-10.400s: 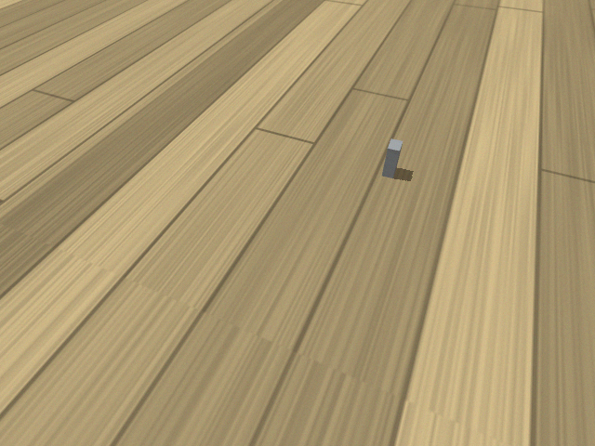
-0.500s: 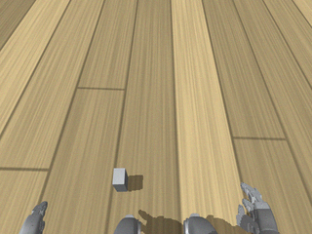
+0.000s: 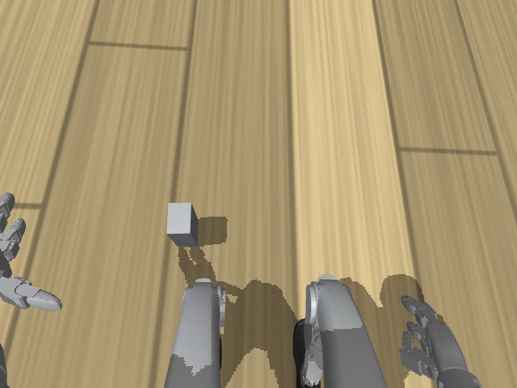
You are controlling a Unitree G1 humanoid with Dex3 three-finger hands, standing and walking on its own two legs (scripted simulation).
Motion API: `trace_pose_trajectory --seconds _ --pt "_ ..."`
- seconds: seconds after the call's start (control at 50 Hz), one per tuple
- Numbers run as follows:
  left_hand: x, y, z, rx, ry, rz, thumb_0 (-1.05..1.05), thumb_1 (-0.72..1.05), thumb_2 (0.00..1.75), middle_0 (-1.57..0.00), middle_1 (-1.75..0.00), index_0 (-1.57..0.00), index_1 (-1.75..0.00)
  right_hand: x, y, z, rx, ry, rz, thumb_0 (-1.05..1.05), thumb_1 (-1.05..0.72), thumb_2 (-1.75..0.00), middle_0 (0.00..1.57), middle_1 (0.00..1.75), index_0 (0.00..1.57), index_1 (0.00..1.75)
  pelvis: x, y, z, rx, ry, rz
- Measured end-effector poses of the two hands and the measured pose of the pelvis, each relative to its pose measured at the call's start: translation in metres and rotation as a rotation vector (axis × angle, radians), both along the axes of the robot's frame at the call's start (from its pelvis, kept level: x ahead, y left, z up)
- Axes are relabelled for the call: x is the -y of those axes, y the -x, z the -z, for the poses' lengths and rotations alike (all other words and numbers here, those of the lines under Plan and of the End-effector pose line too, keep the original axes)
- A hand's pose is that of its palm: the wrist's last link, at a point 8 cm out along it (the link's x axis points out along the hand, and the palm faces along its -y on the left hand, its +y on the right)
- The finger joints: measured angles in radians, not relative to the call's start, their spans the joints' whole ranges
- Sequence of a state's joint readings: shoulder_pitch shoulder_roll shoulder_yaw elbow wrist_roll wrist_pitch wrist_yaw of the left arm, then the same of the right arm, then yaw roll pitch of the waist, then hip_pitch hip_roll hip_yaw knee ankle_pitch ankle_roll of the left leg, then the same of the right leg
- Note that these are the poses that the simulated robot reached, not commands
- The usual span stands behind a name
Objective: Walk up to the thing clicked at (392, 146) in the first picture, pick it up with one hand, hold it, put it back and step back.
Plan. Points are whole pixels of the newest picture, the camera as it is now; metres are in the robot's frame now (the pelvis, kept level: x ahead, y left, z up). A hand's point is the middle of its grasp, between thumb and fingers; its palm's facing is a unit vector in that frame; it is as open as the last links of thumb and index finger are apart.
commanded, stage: go down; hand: left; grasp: from the side
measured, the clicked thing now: (184, 226) +0.45 +0.21 -0.46
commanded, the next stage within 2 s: approach in 1.56 s
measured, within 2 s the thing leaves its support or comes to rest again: neither
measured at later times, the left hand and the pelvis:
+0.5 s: hand (34, 236) +0.34 +0.39 -0.12, palm faces +0.21 -0.97 -0.15, open 16.9 cm; pelvis -0.03 +0.00 -0.10, yaw -2 degrees
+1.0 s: hand (34, 227) +0.36 +0.41 -0.15, palm faces +0.23 -0.97 -0.11, open 16.8 cm; pelvis -0.04 +0.00 -0.15, yaw -2 degrees
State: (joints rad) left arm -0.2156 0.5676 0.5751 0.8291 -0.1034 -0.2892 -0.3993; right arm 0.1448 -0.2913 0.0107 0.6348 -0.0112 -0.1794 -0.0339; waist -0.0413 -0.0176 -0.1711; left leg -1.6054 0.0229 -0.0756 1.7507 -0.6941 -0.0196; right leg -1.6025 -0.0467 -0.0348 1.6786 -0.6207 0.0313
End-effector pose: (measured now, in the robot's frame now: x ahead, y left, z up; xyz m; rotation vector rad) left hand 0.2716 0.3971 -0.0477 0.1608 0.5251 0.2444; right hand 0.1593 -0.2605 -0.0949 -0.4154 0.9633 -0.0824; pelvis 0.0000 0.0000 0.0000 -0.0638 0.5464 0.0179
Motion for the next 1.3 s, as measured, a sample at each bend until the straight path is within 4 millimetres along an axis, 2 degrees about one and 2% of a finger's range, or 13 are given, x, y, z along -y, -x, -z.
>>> trace_pose_trajectory --seconds 0.12,0.26,0.42,0.66,0.94,1.3 --pt "-0.016 -0.011 0.018 0.081 -0.003 -0.002 -0.01 -0.57 0.13 -0.08 -0.15 -0.07 -0.16 0.001 0.019 0.033 -0.062 0.011 -0.009 0.01 -0.86 -0.89 0.2 0.3 0.21 0.3 0.001 0.01 0.028 -0.027 0.008 0.0" --pt "-0.026 -0.026 0.036 0.16 0.008 0.016 -0.01 -0.52 0.15 -0.07 -0.16 -0.06 -0.16 0.007 0.033 0.061 -0.093 0.038 -0.022 0.01 -0.86 -0.89 0.2 0.3 0.21 0.3 0.0 0.02 0.058 -0.036 0.019 0.003" --pt "-0.036 -0.037 0.054 0.226 0.018 0.021 -0.01 -0.47 0.15 -0.06 -0.15 -0.05 -0.15 0.014 0.046 0.085 -0.117 0.067 -0.025 0.01 -0.87 -0.89 0.2 0.3 0.21 0.3 0.0 0.029 0.087 -0.032 0.029 0.01" --pt "-0.049 -0.047 0.071 0.294 0.02 0.02 -0.01 -0.44 0.15 -0.05 -0.14 -0.04 -0.14 0.017 0.061 0.116 -0.158 0.086 -0.043 0.01 -0.88 -0.9 0.2 0.3 0.21 0.3 -0.001 0.037 0.12 -0.026 0.037 0.01" --pt "-0.058 -0.059 0.086 0.341 0.029 0.023 -0.01 -0.42 0.17 -0.04 -0.15 -0.03 -0.15 0.016 0.071 0.138 -0.181 0.098 -0.048 0.01 -0.88 -0.9 0.2 0.3 0.21 0.3 -0.004 0.04 0.145 -0.016 0.049 0.012" --pt "-0.065 -0.065 0.098 0.379 0.032 0.02 -0.01 -0.42 0.18 -0.04 -0.16 -0.03 -0.16 0.015 0.076 0.149 -0.205 0.114 -0.057 0.01 -0.89 -0.9 0.2 0.3 0.21 0.3 -0.007 0.041 0.161 -0.012 0.059 0.011"
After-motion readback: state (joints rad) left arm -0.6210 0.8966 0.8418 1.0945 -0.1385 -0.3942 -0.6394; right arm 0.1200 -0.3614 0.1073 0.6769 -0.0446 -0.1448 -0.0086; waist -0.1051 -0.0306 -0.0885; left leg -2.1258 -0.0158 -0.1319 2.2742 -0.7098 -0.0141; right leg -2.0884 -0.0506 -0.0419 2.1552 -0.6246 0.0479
